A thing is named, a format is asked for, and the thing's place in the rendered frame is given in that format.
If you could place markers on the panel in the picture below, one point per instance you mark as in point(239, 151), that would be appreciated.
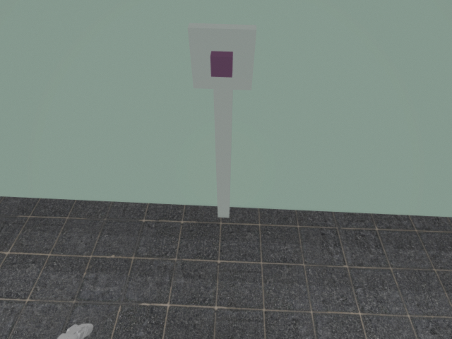
point(241, 40)

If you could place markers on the button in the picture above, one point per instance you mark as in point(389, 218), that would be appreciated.
point(221, 64)

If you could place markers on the robot left hand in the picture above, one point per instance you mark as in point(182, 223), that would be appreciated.
point(77, 331)

